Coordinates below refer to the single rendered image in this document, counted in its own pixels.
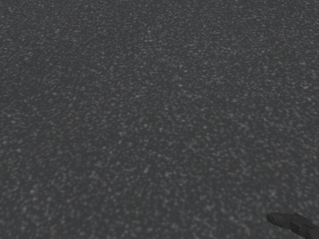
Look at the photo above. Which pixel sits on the right robot hand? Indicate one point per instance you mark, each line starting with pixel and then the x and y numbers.
pixel 297 223

